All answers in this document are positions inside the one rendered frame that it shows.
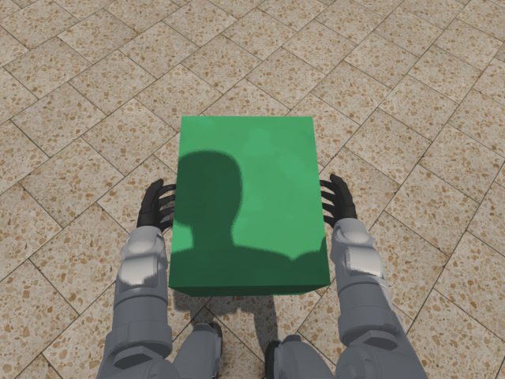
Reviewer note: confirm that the robot left forearm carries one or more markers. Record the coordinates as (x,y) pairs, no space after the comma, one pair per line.
(140,330)

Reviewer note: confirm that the robot right hand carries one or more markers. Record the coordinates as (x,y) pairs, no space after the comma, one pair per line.
(343,206)

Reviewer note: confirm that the robot left thigh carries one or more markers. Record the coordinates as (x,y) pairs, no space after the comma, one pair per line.
(199,356)

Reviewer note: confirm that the carton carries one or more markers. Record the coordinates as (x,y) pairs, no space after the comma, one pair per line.
(248,215)

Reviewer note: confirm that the robot right upper arm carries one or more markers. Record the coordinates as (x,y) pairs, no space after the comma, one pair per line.
(363,361)

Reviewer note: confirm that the robot left hand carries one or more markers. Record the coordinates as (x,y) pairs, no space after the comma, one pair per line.
(150,213)

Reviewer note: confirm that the right robot shin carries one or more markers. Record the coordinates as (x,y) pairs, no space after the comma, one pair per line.
(291,337)

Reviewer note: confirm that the robot left upper arm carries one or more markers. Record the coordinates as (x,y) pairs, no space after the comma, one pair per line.
(156,368)

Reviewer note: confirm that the robot right forearm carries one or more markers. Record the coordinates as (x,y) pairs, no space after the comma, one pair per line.
(367,314)

